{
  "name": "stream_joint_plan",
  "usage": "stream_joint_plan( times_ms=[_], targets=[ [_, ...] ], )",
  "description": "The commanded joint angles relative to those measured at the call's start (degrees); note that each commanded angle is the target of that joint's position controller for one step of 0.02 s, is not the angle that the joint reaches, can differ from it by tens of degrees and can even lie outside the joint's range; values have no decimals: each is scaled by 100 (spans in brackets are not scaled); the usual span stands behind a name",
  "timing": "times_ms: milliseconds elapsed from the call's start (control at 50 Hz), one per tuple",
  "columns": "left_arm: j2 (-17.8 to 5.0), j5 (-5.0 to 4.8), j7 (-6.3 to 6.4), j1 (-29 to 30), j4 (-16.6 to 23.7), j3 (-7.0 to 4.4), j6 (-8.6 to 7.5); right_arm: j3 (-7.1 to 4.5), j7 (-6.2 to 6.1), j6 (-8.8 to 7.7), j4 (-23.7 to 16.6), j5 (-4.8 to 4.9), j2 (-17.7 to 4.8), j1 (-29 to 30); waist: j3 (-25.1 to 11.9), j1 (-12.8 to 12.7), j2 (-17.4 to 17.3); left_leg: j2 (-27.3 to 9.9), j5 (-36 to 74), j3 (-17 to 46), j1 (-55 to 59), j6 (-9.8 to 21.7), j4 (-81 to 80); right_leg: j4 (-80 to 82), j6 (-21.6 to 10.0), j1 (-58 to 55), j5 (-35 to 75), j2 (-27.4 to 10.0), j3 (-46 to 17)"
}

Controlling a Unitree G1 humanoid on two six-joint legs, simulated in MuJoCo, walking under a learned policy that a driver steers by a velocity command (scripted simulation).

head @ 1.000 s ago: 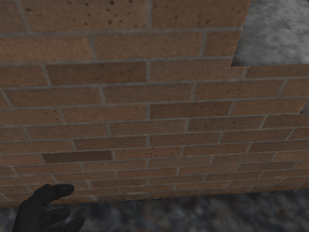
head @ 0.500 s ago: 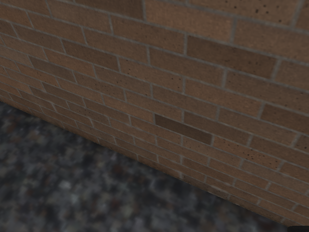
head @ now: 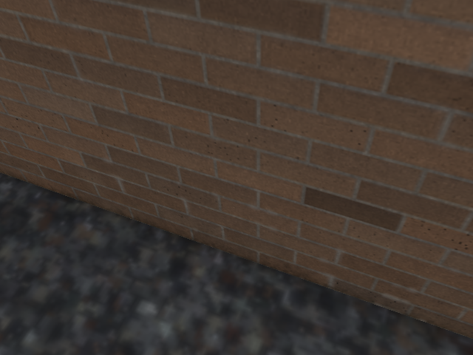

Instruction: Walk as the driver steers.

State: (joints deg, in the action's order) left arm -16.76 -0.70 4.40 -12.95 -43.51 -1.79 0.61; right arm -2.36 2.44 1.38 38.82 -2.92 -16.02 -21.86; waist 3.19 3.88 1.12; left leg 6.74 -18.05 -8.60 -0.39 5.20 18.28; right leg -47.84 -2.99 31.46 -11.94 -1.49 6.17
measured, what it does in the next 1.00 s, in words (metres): walks ahead: right foot, then left foot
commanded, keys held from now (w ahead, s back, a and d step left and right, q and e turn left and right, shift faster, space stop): shift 1.00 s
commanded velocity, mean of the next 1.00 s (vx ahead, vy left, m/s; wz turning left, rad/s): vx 0.17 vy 0.02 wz -0.14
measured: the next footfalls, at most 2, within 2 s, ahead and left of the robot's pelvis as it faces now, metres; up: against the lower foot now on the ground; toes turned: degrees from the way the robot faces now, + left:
right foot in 0.24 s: +0.24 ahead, -0.04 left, +0.00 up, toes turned -3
left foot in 0.56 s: +0.33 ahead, +0.21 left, +0.00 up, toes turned -11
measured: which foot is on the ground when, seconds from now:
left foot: down 0.00-0.24, up 0.26-0.54, down 0.56-1.00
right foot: up 0.00-0.22, down 0.24-1.00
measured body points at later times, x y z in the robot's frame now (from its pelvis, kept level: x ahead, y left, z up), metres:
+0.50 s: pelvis +0.18 +0.05 +0.01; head +0.23 +0.05 +0.45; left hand +0.34 +0.30 -0.10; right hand +0.38 -0.22 -0.07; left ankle +0.27 +0.22 -0.70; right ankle +0.20 -0.04 -0.73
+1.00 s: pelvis +0.27 +0.10 +0.01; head +0.29 +0.09 +0.45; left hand +0.42 +0.35 -0.12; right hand +0.44 -0.16 -0.08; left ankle +0.29 +0.22 -0.73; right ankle +0.20 -0.04 -0.73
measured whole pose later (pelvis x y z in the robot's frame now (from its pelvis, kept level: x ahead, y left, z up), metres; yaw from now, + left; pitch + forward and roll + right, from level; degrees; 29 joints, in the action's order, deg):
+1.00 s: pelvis +0.27 +0.10 +0.01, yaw -8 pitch +1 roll +0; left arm -15.3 1.1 2.1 -5.0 -57.8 1.4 -4.2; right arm -1.4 -1.5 -2.2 37.6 0.0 -13.0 -4.3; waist 2.1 -0.7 -0.5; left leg 1.2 -13.2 3.0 -14.7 -0.2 27.2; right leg -26.7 1.7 9.2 -18.2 -0.5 -5.0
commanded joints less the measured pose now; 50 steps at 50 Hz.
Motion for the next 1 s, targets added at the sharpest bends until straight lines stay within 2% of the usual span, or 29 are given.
stream_joint_plan(
  times_ms=[20, 40, 60, 80, 120, 140, 160, 180, 200, 220, 240, 260, 280, 300, 320, 340, 380, 440, 480, 540, 560, 580, 600, 620, 640, 720, 880, 920, 1000],
  targets=[
    [-1047, 372, -441, 1242, 826, -250, 157, -152, -218, -306, 116, -22, -648, -451, -198, 78, 360, -2849, 1935, 1852, 646, 303, -992, -428, -259, 565, -718, 42, 193],
    [-755, 278, -627, 1816, 1188, -203, 213, -231, -359, -353, 387, -4, -886, -912, 471, 271, 854, -3413, 1041, 2567, 1789, 115, -1130, -470, -395, 2374, -157, -246, -896],
    [-487, 160, -756, 1665, 1055, -187, 226, -309, -564, -301, 645, -40, -1059, -1131, 693, 349, 1053, -3579, 965, 2924, 3126, -211, -872, -1257, -504, 4058, 276, 13, -1618],
    [-288, 188, -808, 885, 718, -125, 166, -304, -673, -312, 747, -74, -1101, -1192, 634, 204, 830, -3263, 2220, 2266, 3651, -559, -570, -1752, -650, 4441, 461, 232, -1958],
    [-540, 82, -673, 496, 462, -123, -41, -88, -570, -328, 805, -110, -652, -730, 351, -99, 226, -2352, 4922, 870, 2707, -932, -556, -1555, -595, 2980, 175, 539, -1092],
    [-544, -365, -582, 657, 699, -186, -278, -226, -584, -457, 382, 28, -738, 11, 703, -414, -544, -1987, 6346, 776, 2141, -949, -383, -1066, -571, 2624, -399, 593, -1135],
    [-628, -279, -526, 831, 713, -134, -382, -178, -628, -474, 179, 33, -737, 696, 463, -583, -372, -1626, 7650, 299, 1067, -1036, -167, 8, -522, 1205, -385, 820, -423],
    [-464, -32, -514, 1359, 941, -64, -410, -234, -766, -506, 105, 108, -951, 642, 246, -442, -207, -1458, 8937, 152, 392, -1041, 298, 780, -230, 154, -184, 1011, 506],
    [-562, 176, -524, 947, 970, -107, -499, -358, -850, -553, 226, 246, -1344, 304, -313, -613, -346, -1181, 9595, 221, 96, -1010, 1102, 1450, -54, -1174, 126, 1207, 710],
    [-857, 171, -499, -98, 715, -257, -523, -446, -888, -635, 195, 336, -1524, 433, -849, -1050, -437, -1233, 9133, 558, -383, -1014, 2038, 2033, -187, -2562, 1161, 1042, 183],
    [-982, 158, -420, -1315, 339, -305, -526, -415, -806, -718, 163, 425, -1386, 890, -979, -1706, 191, -711, 4800, 421, -1277, -1181, 4064, 3043, -729, -3701, 3153, 315, -935],
    [-798, 318, -265, -1670, 46, -131, -540, -95, -601, -770, -88, 276, -264, 1184, -1224, -1428, 1038, -140, -1268, 772, -2722, -1030, 6229, 2324, -1003, -4696, 5003, -599, -1787],
    [-1096, 530, -198, -1434, 187, -136, -651, 57, -398, -918, -37, 433, 75, 417, -2196, -974, 738, 54, -1890, 2224, -3455, -958, 6982, 1882, -2136, -5094, 7077, -1886, -3456],
    [-1018, 367, -166, -769, 381, -170, -625, -52, -349, -917, -81, 433, -495, 586, -1869, -874, -17, -367, -1444, 2162, -3586, -1008, 6826, 2300, -2333, -4426, 6560, -2013, -3090],
    [-824, 265, -159, 6, 604, -92, -601, -90, -339, -849, -247, 301, -765, 836, -1210, -625, -425, -661, -1049, 1786, -3680, -1009, 6230, 2530, -2050, -3792, 5661, -1636, -2563],
    [-633, 232, -166, 516, 707, -24, -549, -67, -369, -734, -249, 201, -587, 839, -1087, -348, -819, -860, -788, 1607, -3305, -1011, 5472, 2673, -1732, -3233, 4901, -1269, -2230],
    [-746, 85, -247, 874, 747, -40, -455, -47, -399, -525, -341, 197, -361, 807, -603, -179, -628, -854, -743, 1218, -2392, -1205, 4026, 2918, -1455, -1842, 4608, -869, -1773],
    [-860, 86, -222, 625, 543, -118, -345, 27, -515, -394, -561, 264, -115, 1070, -919, -392, 5, -890, 77, 1078, -1510, -1330, 2753, 2813, -1210, -1491, 4384, -710, -1424],
    [-779, 140, -237, 591, 441, -102, -305, -55, -565, -293, -607, 306, -346, 1150, -1082, -410, 243, -874, 769, 1204, -1164, -1293, 2358, 2763, -1044, -1379, 2955, -665, -1435],
    [-374, 100, -298, 816, 277, 44, -298, -111, -601, -307, -765, 261, -445, 1573, -578, -313, 463, -791, 1291, 1216, -827, -1055, 976, 2494, -600, -1000, 523, -318, -1507],
    [-120, 152, -333, 554, 137, 138, -357, -108, -625, -362, -861, 213, -503, 1712, -574, -376, 282, -997, 1615, 1440, -486, -893, 533, 2407, -291, -823, -37, -187, -1532],
    [30, 263, -351, 371, 27, 203, -435, -127, -657, -399, -955, 200, -713, 1618, -678, -416, -125, -1649, 2792, 2087, 12, -641, 615, 2016, 28, -521, -763, -10, -1431],
    [38, 231, -337, -53, 19, 218, -481, -157, -673, -368, -926, 111, -929, 1760, -882, -783, -990, -2227, 2843, 2737, -302, 141, 542, 1955, 258, -595, -1367, 92, -1261],
    [-261, 234, -286, 213, -75, 177, -477, -110, -616, -392, -1079, 179, -469, 2166, -938, -757, -948, -2068, 1989, 2628, -1016, 233, 374, 2097, 439, -1545, -889, -81, -1183],
    [-360, 213, -259, 492, -157, 146, -444, -62, -560, -426, -1101, 222, -285, 2276, -818, -654, -774, -1631, 1288, 2283, -1094, -59, 393, 2121, 460, -1588, -593, -8, -1195],
    [-421, 224, -199, 729, -446, 147, -447, -80, -443, -597, -935, 248, -339, 1980, -653, -521, -490, -1272, 1317, 1943, -995, -381, 552, 2191, 356, -1614, -292, -52, -1334],
    [-379, 171, -274, 801, -1042, 200, -577, -108, -430, -504, -769, 277, -340, 1953, -1007, -501, -431, -1273, 3405, 1829, -323, -259, 858, 2227, 355, -1735, 258, -131, -1315],
    [-327, 196, -232, 724, -1174, 231, -543, -24, -382, -449, -693, 260, -138, 2058, -1068, -523, -478, -1309, 3663, 1839, -355, -207, 839, 2385, 333, -1913, 389, -221, -1361],
    [-472, 179, -182, 806, -1266, 207, -537, -45, -407, -442, -491, 291, -319, 2105, -1034, -472, -319, -1244, 3202, 1789, -455, -234, 721, 2476, 321, -2084, 639, -211, -1336]
  ],
)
